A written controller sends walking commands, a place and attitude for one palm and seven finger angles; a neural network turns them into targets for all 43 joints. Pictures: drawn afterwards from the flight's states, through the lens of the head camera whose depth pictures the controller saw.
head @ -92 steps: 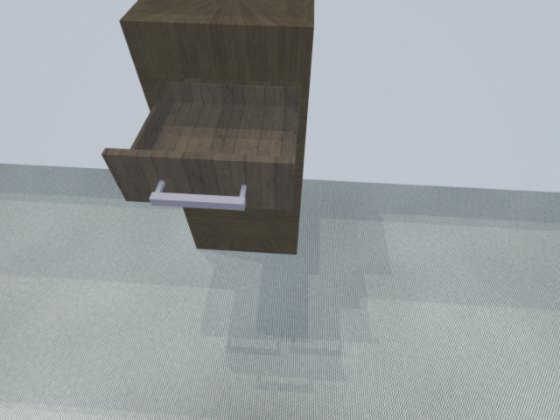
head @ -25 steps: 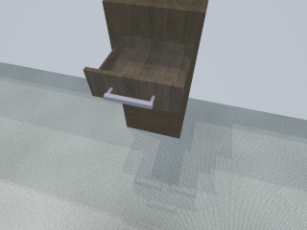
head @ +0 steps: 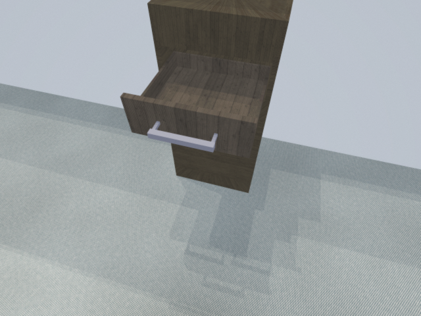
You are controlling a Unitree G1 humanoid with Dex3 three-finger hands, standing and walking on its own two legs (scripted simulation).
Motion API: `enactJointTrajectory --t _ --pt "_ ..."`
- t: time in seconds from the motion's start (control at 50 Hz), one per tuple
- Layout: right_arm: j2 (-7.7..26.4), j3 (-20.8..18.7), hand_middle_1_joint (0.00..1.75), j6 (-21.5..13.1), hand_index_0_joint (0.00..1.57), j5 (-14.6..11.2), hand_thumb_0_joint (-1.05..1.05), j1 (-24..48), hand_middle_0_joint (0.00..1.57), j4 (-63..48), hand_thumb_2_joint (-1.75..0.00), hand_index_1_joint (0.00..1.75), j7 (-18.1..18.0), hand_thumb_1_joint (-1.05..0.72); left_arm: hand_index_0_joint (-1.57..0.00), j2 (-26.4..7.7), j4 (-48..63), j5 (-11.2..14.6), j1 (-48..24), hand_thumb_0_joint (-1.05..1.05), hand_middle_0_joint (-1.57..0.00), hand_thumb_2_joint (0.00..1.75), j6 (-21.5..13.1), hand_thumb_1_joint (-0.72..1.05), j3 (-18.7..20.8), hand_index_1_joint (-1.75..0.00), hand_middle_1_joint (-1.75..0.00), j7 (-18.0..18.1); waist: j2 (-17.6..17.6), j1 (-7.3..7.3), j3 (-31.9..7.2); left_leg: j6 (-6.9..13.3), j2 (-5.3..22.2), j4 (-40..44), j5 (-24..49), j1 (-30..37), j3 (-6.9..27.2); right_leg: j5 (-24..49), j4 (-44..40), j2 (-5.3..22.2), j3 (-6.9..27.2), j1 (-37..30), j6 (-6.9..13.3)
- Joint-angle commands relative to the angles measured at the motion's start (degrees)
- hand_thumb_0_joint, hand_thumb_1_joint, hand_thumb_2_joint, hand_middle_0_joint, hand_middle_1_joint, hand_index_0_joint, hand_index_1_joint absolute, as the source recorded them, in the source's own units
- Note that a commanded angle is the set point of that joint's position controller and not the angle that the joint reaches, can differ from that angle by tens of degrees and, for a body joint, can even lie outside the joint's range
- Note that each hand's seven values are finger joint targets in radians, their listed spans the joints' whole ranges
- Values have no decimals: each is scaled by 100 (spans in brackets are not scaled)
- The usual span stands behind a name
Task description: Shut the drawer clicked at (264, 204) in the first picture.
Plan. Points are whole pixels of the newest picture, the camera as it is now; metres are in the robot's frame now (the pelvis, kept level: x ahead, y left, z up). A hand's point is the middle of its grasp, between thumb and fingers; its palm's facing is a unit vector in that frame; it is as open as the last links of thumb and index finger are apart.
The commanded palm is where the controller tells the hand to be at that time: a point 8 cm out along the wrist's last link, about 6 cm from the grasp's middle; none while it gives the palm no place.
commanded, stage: turn to face it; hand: left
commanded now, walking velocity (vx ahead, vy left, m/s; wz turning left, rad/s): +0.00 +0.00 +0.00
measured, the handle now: (183, 135) +0.57 +0.12 -0.05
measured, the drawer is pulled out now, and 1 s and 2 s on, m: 0.29 0.29 0.29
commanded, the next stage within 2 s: take the last steps up to it in 0.60 s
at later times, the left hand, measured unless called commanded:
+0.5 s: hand out of the picture +0.04 +0.19 -0.18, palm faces -0.02 -0.98 -0.21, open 7.4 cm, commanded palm none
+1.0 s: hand out of the picture +0.13 +0.17 -0.16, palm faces -0.13 -0.97 -0.21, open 7.4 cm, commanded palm none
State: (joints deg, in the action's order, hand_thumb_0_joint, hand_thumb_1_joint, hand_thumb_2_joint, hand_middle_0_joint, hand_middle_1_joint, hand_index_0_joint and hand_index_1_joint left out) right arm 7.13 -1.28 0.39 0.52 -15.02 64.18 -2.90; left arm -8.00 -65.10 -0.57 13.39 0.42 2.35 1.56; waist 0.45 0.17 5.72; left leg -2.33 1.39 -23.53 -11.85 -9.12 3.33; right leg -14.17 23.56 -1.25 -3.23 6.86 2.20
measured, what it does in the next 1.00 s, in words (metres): stands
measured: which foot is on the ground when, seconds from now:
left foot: down 0.00-1.00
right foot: down 0.00-1.00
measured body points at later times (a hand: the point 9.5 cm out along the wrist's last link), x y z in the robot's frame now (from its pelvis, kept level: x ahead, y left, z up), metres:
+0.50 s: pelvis -0.01 +0.00 -0.01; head +0.03 +0.00 +0.44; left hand +0.04 +0.24 -0.16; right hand -0.02 -0.23 -0.17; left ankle +0.01 +0.15 -0.74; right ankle -0.01 -0.09 -0.74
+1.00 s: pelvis +0.02 -0.01 +0.00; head +0.06 -0.03 +0.44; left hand +0.13 +0.22 -0.15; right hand -0.04 -0.24 -0.17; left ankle +0.01 +0.15 -0.74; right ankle +0.01 -0.10 -0.72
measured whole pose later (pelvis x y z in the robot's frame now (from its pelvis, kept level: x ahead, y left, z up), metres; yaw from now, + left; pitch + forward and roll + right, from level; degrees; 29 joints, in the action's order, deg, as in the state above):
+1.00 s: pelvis +0.02 -0.01 +0.00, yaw -10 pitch -1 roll +1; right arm 10.1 -2.7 -0.6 2.4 -18.7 60.1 -1.5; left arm -10.2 -57.9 -1.5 9.4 1.2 4.7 -1.9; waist 1.5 -1.2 5.1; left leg -2.5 5.1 -25.1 -16.4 -7.7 -5.1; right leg -23.6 39.9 -0.2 -3.0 17.9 2.1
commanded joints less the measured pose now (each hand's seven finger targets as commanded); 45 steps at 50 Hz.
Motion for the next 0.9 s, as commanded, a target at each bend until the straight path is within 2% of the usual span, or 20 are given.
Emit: enactJointTrajectory --t 0.0,0.12,0.18,0.22,0.26,0.32,0.4,0.42,0.5,0.58,0.68,0.72,0.74,0.76,0.78,0.8,0.82,0.84,0.86,0.88 --pt "530 -46 30 -48 20 28 0 -412 20 -94 -90 30 -14 -90 -20 -640 163 25 283 0 -20 90 -78 90 95 -30 -30 47 85 -32 -76 264 344 338 777 -70 137 523 -603 599 505 122 55" --pt "508 -53 30 -26 20 33 0 -417 20 -90 -90 30 -19 -90 -20 -644 160 22 290 0 -20 90 -57 90 102 -30 -30 41 50 -45 -40 244 356 271 719 -16 48 553 -625 602 589 227 57" --pt "541 -102 30 4 20 32 0 -446 20 -113 -90 30 -47 -90 -20 -714 228 15 252 0 -20 90 -15 90 166 -30 -30 34 65 -60 -188 231 408 63 683 6 -71 856 -460 604 707 246 88" --pt "579 -139 30 35 20 32 0 -390 20 -168 -90 30 -50 -90 -20 -769 276 7 217 0 -20 90 19 90 218 -30 -30 21 -126 -56 -105 218 406 -54 441 -93 -156 781 -402 626 815 381 126" --pt "598 -172 30 46 20 35 0 -377 20 -218 -90 30 -52 -90 -20 -816 345 -4 164 0 -20 90 42 90 264 -30 -30 9 -152 -66 -117 221 423 -159 361 -158 -214 792 -340 631 906 420 152" --pt "638 -205 30 47 20 39 0 -347 20 -293 -90 30 -60 -90 -20 -859 445 -12 107 0 -20 90 72 90 320 -30 -30 -11 -13 -71 -167 232 466 -242 268 -199 -242 811 -197 616 1054 526 201" --pt "739 -260 30 48 20 49 0 -221 20 -412 -90 30 -71 -90 -20 -842 602 -29 45 0 -20 90 113 90 357 -30 -30 -40 223 -43 -119 330 639 -135 131 -291 -121 753 60 452 1042 688 154" --pt "756 -266 30 50 20 52 0 -215 20 -452 -90 30 -74 -90 -20 -850 635 -36 14 0 -20 90 117 90 365 -30 -30 -46 189 -50 -111 341 656 -125 69 -342 -95 739 98 418 1078 697 153" --pt "876 -314 30 40 20 56 0 -129 20 -587 -90 30 -69 -90 -20 -861 793 -47 -38 0 -20 90 121 90 373 -30 -30 -67 337 -35 -302 426 805 -42 -17 -300 -31 780 348 305 1054 746 119" --pt "904 -329 30 57 20 64 0 -46 20 -746 -90 30 -59 -90 -20 -939 924 -69 -135 0 -20 90 133 90 399 -30 -30 -77 170 -26 -336 397 734 -175 -203 -419 -177 835 341 366 1241 746 158" --pt "717 -301 30 92 20 42 0 -50 20 -812 -90 30 -4 -90 -20 -1195 980 -73 -228 0 -20 90 123 90 415 -30 -30 -45 -742 -68 -499 190 224 -923 -443 -296 -641 932 -310 906 1930 739 434" --pt "701 -267 30 73 20 71 0 -157 20 -747 -90 30 34 -90 -20 -1151 969 -57 -243 0 -20 90 114 90 394 -30 -30 -51 -728 -84 -498 192 176 -781 -808 -152 -613 -248 -576 847 1974 777 455" --pt "707 -259 30 43 20 98 0 -198 20 -714 -90 30 56 -90 -20 -1081 976 -67 -235 0 -20 90 110 90 389 -30 -30 -64 -555 -84 -449 240 210 -572 -962 29 -579 -1074 -616 681 1911 958 426" --pt "765 -260 30 14 20 126 0 -317 20 -660 -90 30 73 -90 -20 -1056 1016 -66 -354 0 -20 90 113 90 386 -30 -30 -97 -288 -158 -249 322 334 -269 -1168 90 -460 -1642 -539 510 1728 1213 367" --pt "872 -272 30 -13 20 159 0 -415 20 -619 -90 30 84 -90 -20 -981 1082 -70 -467 0 -20 90 109 90 373 -30 -30 -135 201 -220 32 431 567 168 -1578 172 -134 -1849 -205 245 1462 1602 279" --pt "1053 -303 30 -39 20 192 0 -574 20 -577 -90 30 85 -90 -20 -889 1170 -67 -603 0 -20 90 88 90 355 -30 -30 -175 774 -324 226 652 1040 768 -2164 281 522 -1710 518 -76 1011 2002 154" --pt "1296 -358 30 -64 20 221 0 -821 20 -539 -90 30 72 -90 -20 -750 1228 -77 -734 0 -20 90 53 90 331 -30 -30 -200 1281 -444 287 1030 1730 1392 -2792 340 1458 -1340 1693 -309 407 2336 41" --pt "1377 -397 30 -104 20 203 0 -930 20 -562 -90 30 67 -90 -20 -706 1302 -91 -925 0 -20 90 16 90 321 -30 -30 -221 1301 -471 272 1374 2210 1608 -2584 471 1822 -1423 2613 -86 337 2709 34" --pt "1366 -382 30 -142 20 214 0 -873 20 -607 -90 30 76 -90 -20 -681 1363 -76 -1056 0 -20 90 -21 90 315 -30 -30 -270 936 -438 211 1454 2226 1584 -2068 521 1651 -1490 2834 179 454 2773 54" --pt "1316 -363 30 -169 20 225 0 -713 20 -636 -90 30 85 -90 -20 -613 1359 -70 -1054 0 -20 90 -59 90 306 -30 -30 -304 699 -334 219 1348 2044 1486 -1571 404 1217 -1353 2687 305 411 2574 47"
